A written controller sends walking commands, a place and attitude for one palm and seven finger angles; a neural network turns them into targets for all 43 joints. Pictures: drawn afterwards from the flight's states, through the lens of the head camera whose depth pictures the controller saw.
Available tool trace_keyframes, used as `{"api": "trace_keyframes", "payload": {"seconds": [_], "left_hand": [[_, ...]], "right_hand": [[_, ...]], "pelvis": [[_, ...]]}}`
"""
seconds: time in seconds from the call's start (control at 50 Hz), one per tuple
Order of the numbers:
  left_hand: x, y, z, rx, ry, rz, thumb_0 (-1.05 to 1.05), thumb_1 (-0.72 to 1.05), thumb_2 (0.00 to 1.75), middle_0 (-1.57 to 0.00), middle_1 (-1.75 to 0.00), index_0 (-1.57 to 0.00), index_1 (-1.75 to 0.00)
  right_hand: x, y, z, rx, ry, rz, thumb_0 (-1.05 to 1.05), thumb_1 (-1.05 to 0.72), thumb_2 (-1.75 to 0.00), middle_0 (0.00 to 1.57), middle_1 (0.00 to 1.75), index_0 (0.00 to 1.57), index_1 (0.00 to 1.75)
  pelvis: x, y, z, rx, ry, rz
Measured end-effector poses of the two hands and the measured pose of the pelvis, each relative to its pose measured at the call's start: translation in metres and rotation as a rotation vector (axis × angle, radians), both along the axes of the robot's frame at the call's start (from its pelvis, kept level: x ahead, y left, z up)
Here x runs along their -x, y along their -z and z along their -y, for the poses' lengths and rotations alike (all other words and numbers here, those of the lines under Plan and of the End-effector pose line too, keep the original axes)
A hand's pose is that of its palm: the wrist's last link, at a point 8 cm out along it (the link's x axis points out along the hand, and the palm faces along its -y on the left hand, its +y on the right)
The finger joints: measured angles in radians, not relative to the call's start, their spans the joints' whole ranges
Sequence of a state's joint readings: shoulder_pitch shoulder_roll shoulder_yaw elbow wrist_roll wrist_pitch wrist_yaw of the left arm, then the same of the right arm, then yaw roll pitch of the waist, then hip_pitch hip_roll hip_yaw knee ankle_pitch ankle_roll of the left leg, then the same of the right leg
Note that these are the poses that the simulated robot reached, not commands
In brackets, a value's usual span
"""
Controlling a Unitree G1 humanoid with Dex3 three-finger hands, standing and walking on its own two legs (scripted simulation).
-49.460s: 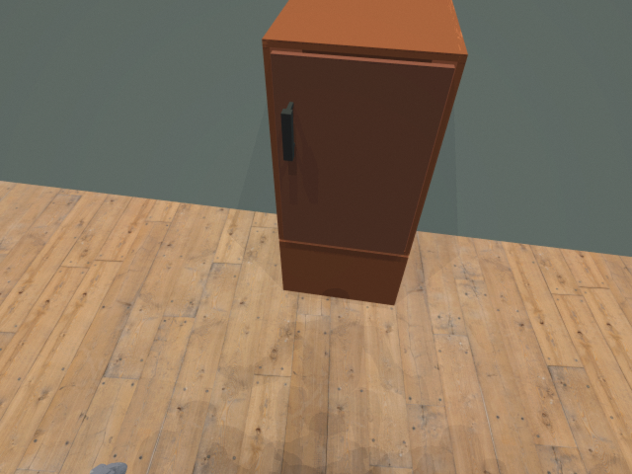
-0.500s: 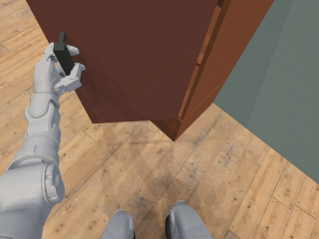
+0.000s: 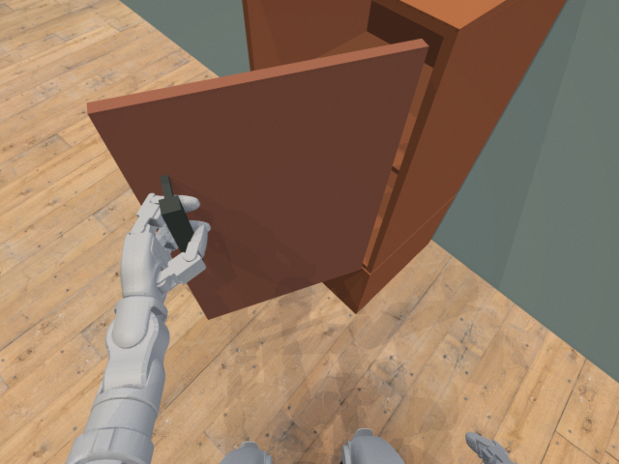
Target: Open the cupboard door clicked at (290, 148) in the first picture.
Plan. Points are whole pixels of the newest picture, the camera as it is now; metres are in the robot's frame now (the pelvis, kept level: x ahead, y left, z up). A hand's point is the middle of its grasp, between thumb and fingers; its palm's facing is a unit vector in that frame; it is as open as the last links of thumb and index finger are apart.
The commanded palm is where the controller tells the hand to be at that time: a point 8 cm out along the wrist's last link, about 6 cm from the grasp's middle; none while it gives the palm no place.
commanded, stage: pull the door open along its arc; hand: left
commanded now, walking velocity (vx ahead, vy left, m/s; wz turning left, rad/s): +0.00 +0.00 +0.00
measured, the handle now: (180, 221) +0.42 +0.18 +0.04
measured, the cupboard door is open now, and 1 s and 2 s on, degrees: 67 91 94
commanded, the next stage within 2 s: open thumb and fingers to let go in 0.56 s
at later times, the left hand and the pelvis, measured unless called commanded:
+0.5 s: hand (261, 323) +0.28 +0.06 +0.05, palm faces +0.40 -0.92 -0.03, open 6.3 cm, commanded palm +0.21 +0.10 +0.04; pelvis +0.01 -0.04 +0.00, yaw +4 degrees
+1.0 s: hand (268, 332) +0.27 +0.05 +0.04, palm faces +0.43 -0.90 -0.03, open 8.9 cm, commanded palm +0.22 +0.08 +0.04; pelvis -0.01 -0.05 -0.01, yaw +5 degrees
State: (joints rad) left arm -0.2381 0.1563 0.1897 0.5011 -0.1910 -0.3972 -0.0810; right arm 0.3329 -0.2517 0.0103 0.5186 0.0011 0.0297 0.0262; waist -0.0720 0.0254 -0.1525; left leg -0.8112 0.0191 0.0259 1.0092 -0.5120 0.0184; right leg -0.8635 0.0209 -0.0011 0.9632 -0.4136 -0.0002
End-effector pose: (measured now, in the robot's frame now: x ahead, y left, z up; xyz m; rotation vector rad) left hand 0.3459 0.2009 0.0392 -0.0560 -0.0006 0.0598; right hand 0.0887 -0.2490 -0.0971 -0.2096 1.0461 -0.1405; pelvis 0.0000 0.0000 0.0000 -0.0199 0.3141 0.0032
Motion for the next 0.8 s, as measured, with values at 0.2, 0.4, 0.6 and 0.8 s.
{"api": "trace_keyframes", "payload": {"seconds": [0.2,0.4,0.6,0.8], "left_hand": [[0.061,-0.002,0.048,0.009,-0.242,-0.006,0.01,0.64,0.74,-0.34,-1.28,-0.34,-1.29],[0.095,-0.007,0.086,-0.045,-0.377,-0.053,0.01,0.65,0.75,-0.32,-1.26,-0.34,-1.31],[0.120,-0.010,0.114,-0.071,-0.310,-0.080,0.01,0.65,0.73,-0.30,-1.30,-0.35,-1.33],[0.115,-0.003,0.116,-0.075,-0.374,-0.058,-0.01,0.62,0.77,-0.35,-1.32,-0.37,-1.33]], "right_hand": [[-0.085,-0.009,-0.026,-0.059,-0.158,0.193,0.00,-0.91,-0.89,0.20,0.30,0.20,0.30],[-0.104,-0.009,-0.032,-0.095,-0.214,0.226,0.01,-0.91,-0.89,0.20,0.30,0.20,0.30],[-0.093,-0.007,-0.004,-0.076,-0.192,0.234,0.01,-0.91,-0.89,0.20,0.30,0.20,0.30],[-0.093,0.002,0.010,-0.045,-0.210,0.250,0.01,-0.91,-0.89,0.20,0.30,0.19,0.30]], "pelvis": [[-0.004,0.002,0.010,-0.015,-0.024,0.035],[-0.009,0.000,0.029,-0.025,-0.053,0.066],[-0.012,-0.002,0.044,-0.035,-0.067,0.086],[0.000,0.006,0.053,-0.043,-0.081,0.078]]}}
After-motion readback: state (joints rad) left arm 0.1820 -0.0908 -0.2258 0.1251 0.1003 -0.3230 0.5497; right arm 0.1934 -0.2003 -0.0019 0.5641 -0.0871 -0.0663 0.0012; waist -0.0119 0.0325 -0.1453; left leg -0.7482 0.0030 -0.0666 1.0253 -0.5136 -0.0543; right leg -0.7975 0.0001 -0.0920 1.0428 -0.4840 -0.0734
